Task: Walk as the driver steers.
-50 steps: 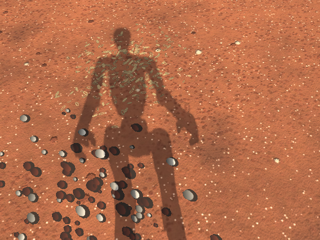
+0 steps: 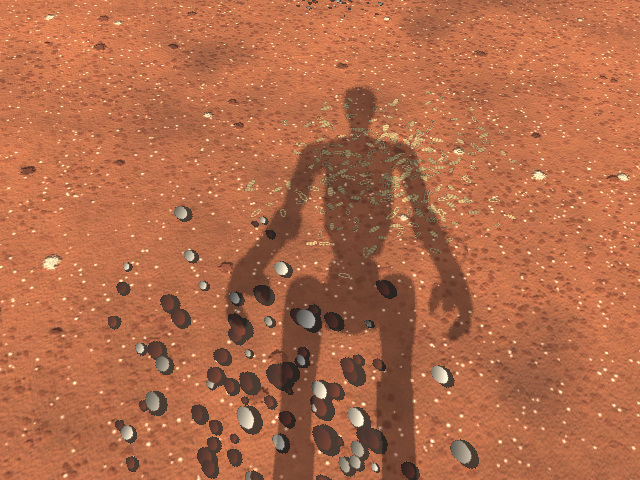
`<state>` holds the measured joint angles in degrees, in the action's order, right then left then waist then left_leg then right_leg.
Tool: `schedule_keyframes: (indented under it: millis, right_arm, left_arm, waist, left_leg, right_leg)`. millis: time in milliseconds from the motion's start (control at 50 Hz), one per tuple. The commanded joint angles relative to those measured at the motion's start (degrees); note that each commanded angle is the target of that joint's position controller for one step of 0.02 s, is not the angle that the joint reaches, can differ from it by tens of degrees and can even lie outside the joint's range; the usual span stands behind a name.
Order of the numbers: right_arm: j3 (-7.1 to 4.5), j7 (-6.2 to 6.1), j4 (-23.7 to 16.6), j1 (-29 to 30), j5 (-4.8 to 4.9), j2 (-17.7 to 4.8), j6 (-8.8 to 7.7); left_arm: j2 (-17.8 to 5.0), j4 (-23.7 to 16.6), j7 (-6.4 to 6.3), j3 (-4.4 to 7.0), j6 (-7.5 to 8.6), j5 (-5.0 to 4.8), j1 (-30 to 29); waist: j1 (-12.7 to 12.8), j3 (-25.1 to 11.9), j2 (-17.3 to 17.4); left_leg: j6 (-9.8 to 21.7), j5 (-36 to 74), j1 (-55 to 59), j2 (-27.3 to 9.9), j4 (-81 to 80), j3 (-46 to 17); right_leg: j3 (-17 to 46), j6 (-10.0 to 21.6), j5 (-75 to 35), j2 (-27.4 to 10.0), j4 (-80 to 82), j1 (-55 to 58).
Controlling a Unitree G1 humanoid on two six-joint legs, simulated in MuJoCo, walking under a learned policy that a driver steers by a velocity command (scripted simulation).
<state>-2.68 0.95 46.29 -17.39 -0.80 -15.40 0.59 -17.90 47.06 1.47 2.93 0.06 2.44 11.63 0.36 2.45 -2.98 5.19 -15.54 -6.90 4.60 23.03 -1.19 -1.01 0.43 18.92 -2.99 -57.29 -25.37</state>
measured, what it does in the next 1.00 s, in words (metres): walks ahead, turning right: right foot, then left foot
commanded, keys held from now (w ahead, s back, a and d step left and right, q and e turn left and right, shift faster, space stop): w+e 0.88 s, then w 0.02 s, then w+q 0.10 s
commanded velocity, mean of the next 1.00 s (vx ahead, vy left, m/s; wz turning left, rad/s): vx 0.45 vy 0.00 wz -0.36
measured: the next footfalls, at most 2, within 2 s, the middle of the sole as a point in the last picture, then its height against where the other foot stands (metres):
right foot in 0.40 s outside the picture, level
left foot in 0.92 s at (341, 384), level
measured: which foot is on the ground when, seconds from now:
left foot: down 0.00-0.42, up 0.44-0.90, down 0.92-1.00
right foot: up 0.00-0.38, down 0.40-0.94, up 0.96-1.00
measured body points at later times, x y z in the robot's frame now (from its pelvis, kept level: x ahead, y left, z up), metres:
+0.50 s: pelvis +0.25 -0.05 -0.02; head +0.28 -0.06 +0.43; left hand +0.41 +0.19 -0.14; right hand +0.23 -0.31 -0.16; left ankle +0.10 +0.08 -0.63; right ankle +0.30 -0.10 -0.74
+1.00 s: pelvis +0.55 -0.09 -0.02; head +0.59 -0.10 +0.43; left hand +0.68 +0.17 -0.15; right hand +0.61 -0.40 -0.11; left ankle +0.67 -0.04 -0.74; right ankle +0.35 -0.11 -0.67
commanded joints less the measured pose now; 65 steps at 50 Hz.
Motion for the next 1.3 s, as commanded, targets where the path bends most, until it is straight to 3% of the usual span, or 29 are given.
schedule_keyframes:
  millis: [20,100,180,280,340,360,380,400,420,440,460,480,500,520,600,720,800,860,900,920,940,960,980,1000,1020,1060,1100,1220,1300]
  right_arm:
    - [-1.38,-0.5,-1.5,-1.9,0.12,-7.4,-2.94]
    - [-1.13,-0.48,1.0,-6.7,-0.22,-7.3,-3.79]
    - [-0.63,-0.9,2.9,-8.1,-0.88,-6.6,-4.48]
    - [0.4,-1.81,5.3,-8.3,-0.61,-5.2,-5.45]
    - [0.37,-2.58,6.5,-7.5,-0.94,-7.2,-5.63]
    - [0.11,-2.87,6.6,-6.9,-1.31,-8.4,-5.24]
    - [-0.16,-2.94,6.3,-6.2,-1.42,-9.5,-4.84]
    - [-0.06,-2.75,5.4,-4.8,-1.02,-9.8,-4.93]
    - [1.34,-1.59,2.3,-6.6,0.03,-3.7,-5.66]
    - [0.52,-1.07,0.9,-4.6,-0.45,-6.4,-6.24]
    - [0.51,-0.76,-0.6,-0.4,-0.66,-7.1,-6.78]
    - [0.72,-0.56,-1.2,0.9,-0.45,-7.2,-7.38]
    - [0.71,-0.61,-0.9,1.1,-0.74,-6.6,-7.15]
    - [0.85,-0.61,-1.2,0.4,-1.6,-6.1,-6.09]
    - [1.28,-0.04,-2.9,1.7,-2.53,-4.2,-2.94]
    - [1.6,0.49,-8.2,15.9,-1.94,-4.1,-2.94]
    - [2.21,0.76,-11.0,22.5,-1.4,-4.2,-3.6]
    - [1.82,0.42,-10.8,19.0,-1.02,-6.2,-4.29]
    - [0.44,-0.71,-6.8,5.9,-0.83,-9.4,-5.06]
    - [-0.24,-1.6,-5.1,-2.5,-1.6,-11.2,-5.77]
    - [-1.2,-2.42,-4.9,-8.9,-2.97,-15.0,-5.89]
    - [-2.32,-1.87,-3.0,-8.1,-1.99,-17.1,-4.81]
    - [-1.57,-1.23,-4.2,-2.5,-0.88,-11.4,-4.45]
    - [-0.73,-0.8,-4.7,1.2,-0.32,-7.4,-4.56]
    - [-0.27,-0.57,-4.2,2.7,-0.65,-5.8,-4.62]
    - [-0.05,-0.41,-2.0,1.1,-0.19,-5.6,-5.18]
    - [-0.3,-0.02,-0.5,-1.7,0.33,-6.0,-5.85]
    - [-1.5,-0.42,1.7,-6.4,0.59,-7.7,-4.92]
    - [-2.29,-0.24,2.2,-9.0,0.18,-8.9,-4.57]
  left_arm:
    - [-4.1,-1.5,1.02,0.79,0.98,0.24,-0.4]
    - [-3.6,-2.3,1.32,0.71,0.31,-0.58,-4.9]
    - [-2.6,-3.3,1.52,0.51,0.69,-0.84,-8.1]
    - [-0.1,-6.3,2.14,-0.96,1.35,-0.16,-13.3]
    - [-0.8,-5.9,1.59,-0.85,1.46,-0.59,-8.3]
    - [-2.1,-4.3,1.35,-0.27,1.68,-0.72,-2.0]
    - [-3.8,-1.7,1.01,0.6,2.13,-0.72,6.7]
    - [-6.4,0.5,0.33,1.81,2.38,-0.02,15.0]
    - [-13.1,0.4,-0.6,3.76,1.99,0.5,17.8]
    - [-12.9,0.2,-0.19,3.88,1.76,-1.58,14.9]
    - [-11.3,0.2,-0.27,3.76,1.62,-2.4,10.7]
    - [-8.0,-0.3,-0.32,3.03,1.61,-2.29,7.8]
    - [-5.8,-0.5,-0.44,2.44,1.84,-2.03,5.7]
    - [-4.5,-0.3,-0.69,1.97,2.18,-2.11,4.7]
    - [-6.0,0.2,-0.76,2.21,3.79,-2.55,6.5]
    - [-6.6,1.4,-1.32,2.58,3.21,-2.71,14.0]
    - [-7.0,1.6,-2.03,2.7,2.86,-1.93,17.1]
    - [-8.5,0.3,-2.72,3.06,2.98,-1.5,13.7]
    - [-9.4,-0.4,-2.13,3.11,3.56,-1.57,10.7]
    - [-7.5,-0.4,-1.56,2.49,4.18,-1.97,11.1]
    - [-1.4,-1.4,-1.51,0.92,4.76,-2.82,15.7]
    - [-2.3,-0.7,-1.33,1.0,4.42,-2.88,22.6]
    - [-5.0,0.8,-1.63,1.12,3.7,-1.01,19.0]
    - [-4.9,-0.4,-1.09,0.95,3.71,-0.37,12.4]
    - [-4.2,-1.6,-0.7,0.75,3.71,-0.18,9.2]
    - [-3.2,-2.5,-0.06,0.3,2.94,0.86,7.7]
    - [-2.2,-3.2,0.19,-0.26,2.62,1.05,7.2]
    - [0.0,-8.3,0.54,-2.41,2.72,0.09,-7.4]
    - [-0.9,-10.2,-0.08,-2.5,3.31,-0.87,-12.1]
  waist:
    - [-0.8,0.5,7.1]
    - [-3.0,2.6,7.3]
    - [-3.8,5.8,6.7]
    - [-4.2,7.1,6.6]
    - [-0.8,2.1,8.9]
    - [2.2,-1.8,9.8]
    - [5.6,-6.8,10.0]
    - [9.8,-10.9,7.5]
    - [7.4,-16.2,-5.7]
    - [5.9,-19.2,-4.7]
    - [4.3,-10.6,-0.4]
    - [2.8,-5.0,3.4]
    - [0.6,-1.4,6.0]
    - [-1.2,0.0,5.7]
    - [-2.3,-0.5,2.9]
    - [3.2,0.1,0.1]
    - [5.6,-0.1,-0.7]
    - [2.4,-1.0,-1.6]
    - [-3.7,-7.2,-0.1]
    - [-7.3,-12.9,2.3]
    - [-6.7,-20.3,11.6]
    - [-2.7,-23.3,22.1]
    - [-1.7,-13.3,10.5]
    - [-2.1,-6.9,4.9]
    - [-1.0,-3.9,3.9]
    - [0.5,-2.4,7.3]
    - [1.0,-3.7,8.2]
    - [-1.9,-0.1,8.3]
    - [-3.5,-1.1,8.1]
  left_leg:
    - [6.7,9.7,8.1,-13.9,-15.0,-13.6]
    - [5.9,11.5,11.2,-14.7,-16.8,-9.4]
    - [5.1,15.7,11.7,-15.6,-18.0,-4.4]
    - [3.7,32.3,12.4,-16.4,-16.9,2.2]
    - [1.5,64.4,15.1,-16.8,-5.8,6.0]
    - [1.0,71.5,15.8,-17.0,3.2,6.7]
    - [0.7,69.5,13.2,-16.9,14.6,7.3]
    - [0.0,55.7,3.2,-15.4,29.1,8.8]
    - [-2.5,11.8,-17.9,-6.1,52.5,9.4]
    - [-2.4,-11.8,-29.4,0.3,63.2,-1.1]
    - [-1.6,-5.8,-33.6,-4.3,61.5,-4.7]
    - [-1.7,-1.7,-32.4,-6.7,57.0,-3.4]
    - [-2.1,-0.9,-29.8,-8.5,52.5,-2.9]
    - [-3.3,-1.2,-26.9,-9.5,49.5,-2.7]
    - [-6.8,1.5,-26.2,-10.5,40.4,0.0]
    - [-8.6,14.7,-32.4,-8.8,23.1,1.5]
    - [-7.4,15.0,-32.5,-6.2,15.1,1.5]
    - [-5.3,11.8,-22.3,-4.4,7.9,-0.1]
    - [-2.9,9.5,-4.7,-2.4,4.0,0.9]
    - [-0.7,7.7,7.8,-8.1,3.2,-3.2]
    - [3.6,1.0,20.6,-23.4,2.4,-22.7]
    - [10.7,0.1,23.5,-29.4,-5.4,-46.8]
    - [10.5,-7.3,15.6,-26.5,-6.4,-42.2]
    - [9.7,-5.0,8.3,-23.2,-7.1,-32.9]
    - [8.3,0.5,3.8,-20.0,-8.2,-26.7]
    - [7.4,13.3,-0.2,-15.9,-8.9,-20.3]
    - [8.5,22.1,-0.2,-14.8,-8.9,-18.1]
    - [7.8,16.0,-5.5,-11.8,-12.6,-14.7]
    - [6.3,19.5,-4.0,-12.3,-8.9,-16.4]
  right_leg:
    - [-0.1,-0.8,-7.2,-1.6,-0.5,-11.5]
    - [0.0,-0.6,-9.9,-1.9,0.1,-18.5]
    - [3.3,0.2,-12.0,1.5,4.6,-21.4]
    - [-3.6,2.9,-13.6,2.6,16.6,-15.8]
    - [-8.2,6.8,-9.1,7.1,21.0,-4.2]
    - [-8.2,8.1,-6.9,8.8,21.8,1.6]
    - [-6.9,9.5,-6.9,10.0,24.8,11.4]
    - [-0.6,12.0,-5.6,6.4,28.7,25.0]
    - [27.0,19.9,0.3,-10.9,31.0,40.6]
    - [48.8,24.5,-2.6,-16.3,39.5,43.4]
    - [39.4,22.4,-1.7,-14.4,41.1,36.5]
    - [32.7,20.6,-5.7,-13.0,42.9,28.0]
    - [27.5,18.4,-11.2,-10.0,44.1,21.4]
    - [23.7,17.3,-16.6,-7.4,44.8,16.7]
    - [16.9,16.4,-24.5,-2.8,46.4,12.0]
    - [17.5,11.7,-30.3,-0.4,44.2,19.2]
    - [20.5,11.6,-36.3,-1.7,40.7,25.5]
    - [22.7,9.6,-40.1,-3.1,37.1,25.2]
    - [20.6,7.1,-49.5,-0.3,24.2,22.8]
    - [17.7,6.2,-41.2,2.2,12.5,17.5]
    - [11.6,4.8,-12.7,7.4,-4.1,6.8]
    - [8.4,3.6,11.7,12.9,-14.7,-4.0]
    - [9.9,4.0,7.0,8.5,-18.1,-8.6]
    - [9.1,3.8,2.7,6.9,-16.2,-8.8]
    - [7.8,3.7,0.9,4.8,-12.7,-8.4]
    - [5.5,2.4,0.4,2.5,-7.7,-6.2]
    - [3.8,1.2,0.5,2.1,-4.5,-5.8]
    - [0.6,-2.0,-10.0,1.2,14.8,-4.9]
    - [0.5,-2.1,-12.5,3.0,21.6,0.0]
Over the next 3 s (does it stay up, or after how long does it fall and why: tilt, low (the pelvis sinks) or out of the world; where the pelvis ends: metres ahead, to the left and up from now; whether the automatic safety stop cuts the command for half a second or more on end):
stays up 1.56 -0.31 -0.02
